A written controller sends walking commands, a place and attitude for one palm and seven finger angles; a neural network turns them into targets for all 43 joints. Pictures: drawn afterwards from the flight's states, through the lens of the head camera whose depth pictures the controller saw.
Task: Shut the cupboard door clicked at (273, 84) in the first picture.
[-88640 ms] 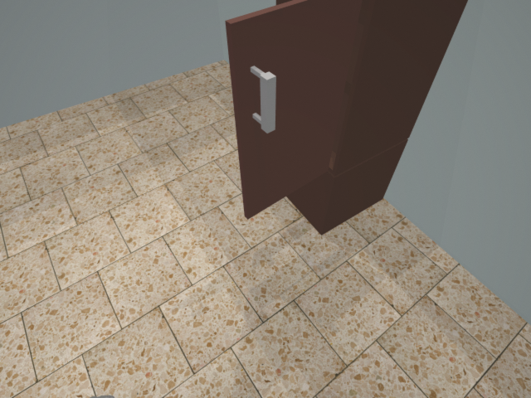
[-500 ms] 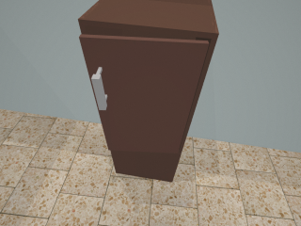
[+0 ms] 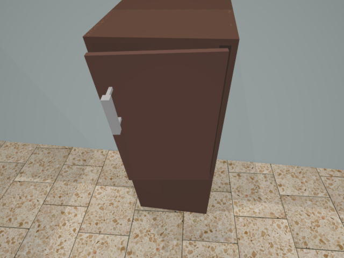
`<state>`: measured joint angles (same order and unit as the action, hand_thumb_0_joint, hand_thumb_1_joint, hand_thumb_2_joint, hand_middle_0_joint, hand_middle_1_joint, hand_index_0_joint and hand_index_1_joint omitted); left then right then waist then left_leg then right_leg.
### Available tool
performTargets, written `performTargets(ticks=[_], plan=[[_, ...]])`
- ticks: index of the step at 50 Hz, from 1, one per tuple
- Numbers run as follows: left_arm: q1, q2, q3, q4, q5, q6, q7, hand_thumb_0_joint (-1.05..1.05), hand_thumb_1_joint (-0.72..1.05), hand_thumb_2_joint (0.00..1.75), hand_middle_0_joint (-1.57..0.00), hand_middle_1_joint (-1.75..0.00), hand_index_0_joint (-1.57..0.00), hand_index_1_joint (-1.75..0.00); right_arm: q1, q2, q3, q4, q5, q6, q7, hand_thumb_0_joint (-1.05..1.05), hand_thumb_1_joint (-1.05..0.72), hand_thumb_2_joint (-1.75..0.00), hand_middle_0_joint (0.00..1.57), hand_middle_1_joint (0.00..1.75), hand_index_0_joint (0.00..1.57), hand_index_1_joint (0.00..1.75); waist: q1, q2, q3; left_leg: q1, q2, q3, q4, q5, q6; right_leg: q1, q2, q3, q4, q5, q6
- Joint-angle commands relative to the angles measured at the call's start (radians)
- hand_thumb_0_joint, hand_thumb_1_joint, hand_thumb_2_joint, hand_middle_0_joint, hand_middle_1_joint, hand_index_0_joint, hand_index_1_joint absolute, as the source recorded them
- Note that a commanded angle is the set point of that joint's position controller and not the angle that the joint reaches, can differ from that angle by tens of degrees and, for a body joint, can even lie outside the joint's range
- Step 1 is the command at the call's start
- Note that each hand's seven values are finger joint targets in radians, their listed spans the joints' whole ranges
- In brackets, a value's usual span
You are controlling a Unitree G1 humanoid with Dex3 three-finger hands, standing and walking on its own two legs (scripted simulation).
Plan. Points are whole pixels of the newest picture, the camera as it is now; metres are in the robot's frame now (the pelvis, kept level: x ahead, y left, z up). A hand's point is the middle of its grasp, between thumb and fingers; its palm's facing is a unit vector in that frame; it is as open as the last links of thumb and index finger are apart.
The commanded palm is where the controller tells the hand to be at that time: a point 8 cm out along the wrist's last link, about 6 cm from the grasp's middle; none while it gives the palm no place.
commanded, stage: look again from close up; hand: left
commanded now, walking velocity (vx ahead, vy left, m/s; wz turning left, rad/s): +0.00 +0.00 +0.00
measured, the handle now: (113, 111) +0.48 +0.20 +0.09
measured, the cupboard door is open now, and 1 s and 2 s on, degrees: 7 7 7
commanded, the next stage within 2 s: raise the hand and make a fist in 0.10 s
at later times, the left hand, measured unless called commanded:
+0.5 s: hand (113, 214) +0.22 +0.15 +0.01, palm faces +0.11 -0.99 +0.01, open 6.7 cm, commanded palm +0.12 +0.21 -0.04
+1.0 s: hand (107, 227) +0.19 +0.16 +0.00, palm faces -0.02 -1.00 -0.02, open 4.3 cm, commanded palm +0.15 +0.22 +0.01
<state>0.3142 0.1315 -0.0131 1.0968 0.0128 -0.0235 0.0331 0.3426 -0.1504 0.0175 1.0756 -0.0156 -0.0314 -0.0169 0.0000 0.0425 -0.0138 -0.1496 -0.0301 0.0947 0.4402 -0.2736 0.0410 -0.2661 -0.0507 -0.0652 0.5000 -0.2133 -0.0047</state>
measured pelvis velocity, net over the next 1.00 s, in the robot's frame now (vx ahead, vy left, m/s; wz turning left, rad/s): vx -0.01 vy -0.02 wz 0.02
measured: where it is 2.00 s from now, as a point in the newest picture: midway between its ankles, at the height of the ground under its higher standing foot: outside the picture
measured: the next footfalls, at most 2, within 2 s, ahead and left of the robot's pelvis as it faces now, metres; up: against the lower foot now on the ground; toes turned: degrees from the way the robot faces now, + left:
none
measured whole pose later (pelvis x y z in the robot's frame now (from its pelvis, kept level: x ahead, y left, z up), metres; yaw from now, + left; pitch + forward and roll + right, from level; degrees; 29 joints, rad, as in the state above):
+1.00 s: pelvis -0.01 -0.02 -0.06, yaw +1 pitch +10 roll -1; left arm 0.47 0.23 0.14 -0.17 -0.29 -0.18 -0.26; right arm 0.28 -0.16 0.04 0.51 0.04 -0.17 -0.06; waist 0.00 0.04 -0.09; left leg -0.67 0.02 0.03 1.00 -0.52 0.01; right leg -0.73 -0.03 -0.11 0.96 -0.41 -0.04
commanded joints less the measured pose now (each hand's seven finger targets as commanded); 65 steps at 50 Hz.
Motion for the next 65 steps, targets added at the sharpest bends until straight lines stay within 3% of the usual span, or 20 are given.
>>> performTargets(ticks=[1,9,10,11,12,13,14,15,17,20,22,25,30,33,37,45,51,57,63,65], plan=[[0.05,0.089,0.016,-0.022,-0.002,-0.015,0.005,0.0,0.9,0.9,-0.2,-0.3,-0.2,-0.3,0.059,-0.078,-0.01,-0.017,0.0,-0.014,-0.007,0.0,-0.9,-0.9,0.2,0.3,0.2,0.3,0.002,-0.066,0.117,-0.125,0.122,-0.135,-0.144,0.037,0.003,0.048,-0.061,0.106,-0.097,0.03,-0.038],[0.028,0.103,0.022,-0.018,-0.003,-0.017,0.004,0.0,0.9,0.9,-0.2,-0.3,-0.2,-0.3,0.047,-0.074,-0.009,0.01,0.001,-0.014,-0.01,0.0,-0.9,-0.9,0.2,0.3,0.2,0.3,0.004,-0.052,0.066,-0.075,0.128,-0.113,-0.124,0.129,-0.004,0.104,-0.072,0.102,-0.095,0.14,-0.041],[0.107,0.139,0.024,0.022,0.005,-0.017,0.044,0.0,0.9,0.9,-0.2,-0.3,-0.2,-0.3,-0.056,-0.123,-0.026,-0.051,0.013,-0.011,-0.003,0.0,-0.9,-0.9,0.2,0.3,0.2,0.3,0.042,-0.242,0.088,-0.136,0.168,-0.077,0.055,0.173,-0.028,0.088,-0.108,0.116,-0.059,0.468,-0.018],[-0.848,0.697,0.396,-1.578,-0.115,-0.306,0.031,0.0,0.9,0.9,-0.2,-0.3,-0.2,-0.3,-0.007,-0.362,-0.086,-0.366,-0.001,-0.203,-0.116,0.0,-0.9,-0.9,0.2,0.3,0.2,0.3,-0.146,-0.049,-0.274,0.134,0.108,-0.079,0.035,0.294,0.002,0.069,-0.01,0.118,0.034,0.278,-0.005],[-0.153,0.194,0.019,-1.243,-0.13,-0.205,0.025,0.0,0.9,0.9,-0.22,-0.32,-0.22,-0.32,-0.144,-0.182,-0.012,-0.362,0.05,-0.263,-0.101,0.0,-0.9,-0.9,0.2,0.3,0.2,0.3,-0.011,0.251,-0.381,0.115,0.038,-0.027,0.031,0.359,-0.001,0.062,0.049,0.041,0.037,0.135,-0.033],[-0.16,0.206,0.079,-1.247,-0.18,-0.155,0.074,0.0,0.9,0.9,-0.24,-0.34,-0.24,-0.34,-0.148,-0.225,-0.015,-0.322,0.055,-0.301,-0.1,0.0,-0.9,-0.9,0.2,0.3,0.2,0.3,0.012,0.264,-0.345,0.099,0.042,-0.038,0.015,0.324,-0.045,0.082,0.056,0.015,0.022,0.09,-0.04],[0.114,-0.044,-0.046,-0.981,-0.177,-0.059,0.07,0.0,0.9,0.9,-0.25,-0.36,-0.25,-0.36,-0.154,-0.156,-0.013,-0.286,0.06,-0.318,-0.079,0.0,-0.9,-0.9,0.2,0.3,0.2,0.3,-0.01,0.122,-0.164,-0.035,0.052,-0.074,-0.022,0.202,-0.043,0.031,0.031,-0.013,0.005,0.047,-0.019],[-0.067,0.072,0.024,-1.116,-0.193,-0.096,0.081,0.0,0.9,0.9,-0.27,-0.38,-0.27,-0.38,-0.134,-0.214,-0.037,-0.341,0.067,-0.332,-0.069,0.0,-0.9,-0.9,0.2,0.3,0.2,0.3,-0.042,0.065,-0.021,-0.126,0.039,-0.115,-0.002,0.069,-0.038,-0.02,0.018,0.009,-0.019,-0.009,-0.012],[0.014,0.124,0.13,-1.013,-0.178,-0.192,0.05,0.0,0.9,0.9,-0.31,-0.42,-0.31,-0.42,-0.144,-0.213,-0.068,-0.397,0.043,-0.346,-0.058,0.0,-0.9,-0.9,0.2,0.3,0.2,0.3,-0.033,-0.171,0.082,-0.274,0.019,-0.12,0.062,-0.03,-0.031,-0.148,0.017,-0.002,-0.02,-0.173,-0.003],[0.367,0.057,0.194,-0.831,-0.243,-0.38,-0.094,0.0,0.9,0.9,-0.36,-0.48,-0.36,-0.48,-0.173,-0.189,-0.099,-0.493,0.024,-0.342,-0.019,0.0,-0.9,-0.9,0.2,0.3,0.2,0.3,0.062,-0.388,0.055,-0.45,-0.006,-0.094,0.215,-0.031,-0.046,-0.188,0.013,0.033,0.086,-0.224,-0.004],[0.44,0.039,0.202,-0.874,-0.285,-0.526,-0.225,0.0,0.9,0.9,-0.4,-0.52,-0.4,-0.52,-0.188,-0.189,-0.114,-0.543,0.022,-0.327,0.01,0.0,-0.9,-0.9,0.2,0.3,0.2,0.3,0.086,-0.347,-0.054,-0.524,-0.019,-0.08,0.313,0.002,-0.061,-0.153,-0.002,0.065,0.202,-0.042,-0.008],[0.421,0.142,0.26,-0.99,-0.283,-0.647,-0.37,0.0,0.9,0.9,-0.46,-0.58,-0.46,-0.58,-0.225,-0.201,-0.125,-0.618,0.022,-0.31,0.04,0.0,-0.9,-0.9,0.2,0.3,0.2,0.3,0.101,-0.075,-0.202,-0.556,-0.03,-0.059,0.428,0.094,-0.058,-0.14,-0.027,0.116,0.344,0.197,-0.026],[0.177,0.177,0.253,-1.359,-0.323,-0.608,-0.334,0.0,0.9,0.9,-0.55,-0.68,-0.55,-0.68,-0.212,-0.193,-0.113,-0.722,0.023,-0.284,0.009,0.0,-0.9,-0.9,0.2,0.3,0.2,0.3,0.036,0.074,-0.275,-0.57,-0.022,-0.069,0.506,0.019,-0.027,-0.276,0.004,0.147,0.353,-0.052,-0.022],[-0.019,0.21,0.241,-1.577,-0.318,-0.672,-0.285,0.0,0.9,0.9,-0.6,-0.74,-0.6,-0.74,-0.158,-0.199,-0.102,-0.703,0.013,-0.281,-0.016,0.0,-0.9,-0.9,0.2,0.3,0.2,0.3,-0.036,0.025,-0.324,-0.568,0.004,-0.111,0.58,0.021,-0.014,-0.34,0.025,0.141,0.392,-0.034,-0.017],[-0.004,0.144,0.122,-1.523,-0.304,-0.661,-0.33,0.0,0.9,0.9,-0.68,-0.82,-0.68,-0.82,-0.136,-0.218,-0.089,-0.681,0.025,-0.287,-0.034,0.0,-0.9,-0.9,0.2,0.3,0.2,0.3,-0.073,0.015,-0.285,-0.572,0.027,-0.134,0.591,-0.013,-0.008,-0.424,0.048,0.083,0.411,-0.08,-0.023],[0.25,0.241,0.288,-1.423,-0.325,-0.199,-0.336,0.0,0.9,0.9,-0.82,-0.98,-0.82,-0.98,-0.195,-0.182,-0.067,-0.775,0.069,-0.205,-0.055,0.0,-0.9,-0.9,0.2,0.3,0.2,0.3,0.061,-0.089,-0.34,-0.562,0.009,-0.122,0.426,-0.004,-0.021,-0.158,0.012,0.077,0.289,-0.126,0.001],[0.197,0.188,0.307,-1.523,-0.332,-0.32,-0.168,0.0,0.9,0.9,-0.93,-1.1,-0.93,-1.1,-0.156,-0.162,-0.049,-0.747,0.041,-0.221,-0.05,0.0,-0.9,-0.9,0.2,0.3,0.2,0.3,0.051,-0.079,-0.237,-0.519,0.023,-0.132,0.361,0.039,-0.034,-0.188,0.042,0.01,0.31,-0.042,-0.012],[0.111,0.16,0.137,-1.492,-0.291,-0.41,-0.254,0.0,0.9,0.9,-1.04,-1.22,-1.04,-1.22,-0.106,-0.217,-0.048,-0.722,0.049,-0.276,-0.047,0.0,-0.9,-0.9,0.2,0.3,0.2,0.3,-0.028,-0.013,-0.173,-0.478,0.026,-0.142,0.35,-0.089,-0.025,-0.297,0.039,0.02,0.264,-0.208,-0.016],[0.099,0.3,0.295,-1.538,-0.285,-0.316,-0.229,0.0,0.9,0.9,-1.15,-1.34,-1.15,-1.34,-0.123,-0.215,-0.049,-0.729,0.056,-0.283,-0.064,0.0,-0.9,-0.9,0.2,0.3,0.2,0.3,0.04,0.036,-0.24,-0.409,0.026,-0.149,0.283,-0.028,-0.028,-0.167,0.038,0.011,0.242,-0.14,-0.026],[0.105,0.256,0.299,-1.555,-0.304,-0.296,-0.198,0.0,0.9,0.9,-1.19,-1.38,-1.19,-1.38,-0.128,-0.197,-0.042,-0.736,0.056,-0.273,-0.062,0.0,-0.9,-0.9,0.2,0.3,0.2,0.3,0.046,0.023,-0.229,-0.384,0.028,-0.143,0.266,0.04,-0.036,-0.136,0.042,-0.01,0.249,-0.049,-0.024]])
